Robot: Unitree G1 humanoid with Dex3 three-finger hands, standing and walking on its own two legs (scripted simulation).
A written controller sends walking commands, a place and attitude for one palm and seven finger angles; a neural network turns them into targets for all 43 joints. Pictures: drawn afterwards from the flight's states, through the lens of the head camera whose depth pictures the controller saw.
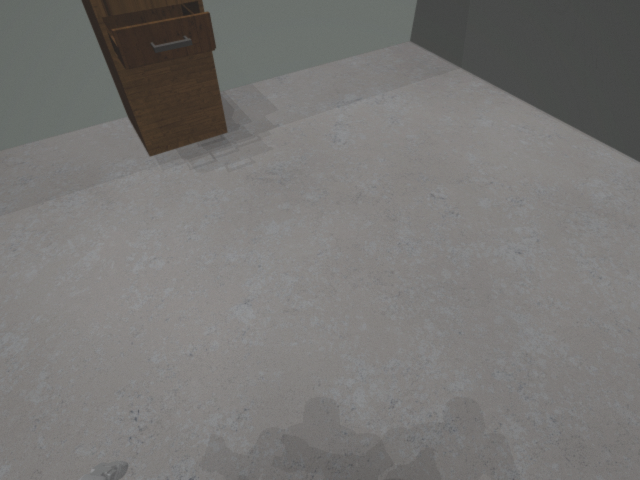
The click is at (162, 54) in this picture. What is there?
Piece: drawer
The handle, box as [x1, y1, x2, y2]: [150, 36, 192, 52]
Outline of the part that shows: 192,44 191,40 185,36 183,36 183,40 159,45 154,45 152,42 150,43 155,52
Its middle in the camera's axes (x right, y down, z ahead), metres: -0.61 -0.79 +1.57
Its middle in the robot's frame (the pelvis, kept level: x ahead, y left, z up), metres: +1.66 +0.70 -0.18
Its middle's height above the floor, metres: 0.59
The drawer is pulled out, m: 0.15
